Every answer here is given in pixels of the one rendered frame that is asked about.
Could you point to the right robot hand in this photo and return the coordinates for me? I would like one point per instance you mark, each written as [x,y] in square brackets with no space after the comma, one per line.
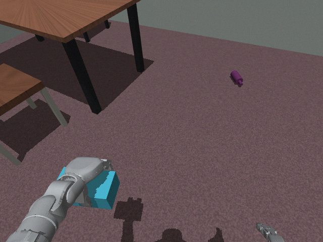
[269,233]

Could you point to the left robot hand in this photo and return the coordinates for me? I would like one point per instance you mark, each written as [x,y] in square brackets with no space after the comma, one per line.
[87,168]

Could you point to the left robot arm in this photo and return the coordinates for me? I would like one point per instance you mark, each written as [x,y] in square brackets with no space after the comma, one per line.
[47,212]

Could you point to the table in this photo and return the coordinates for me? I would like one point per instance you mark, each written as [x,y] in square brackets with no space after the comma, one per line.
[64,20]

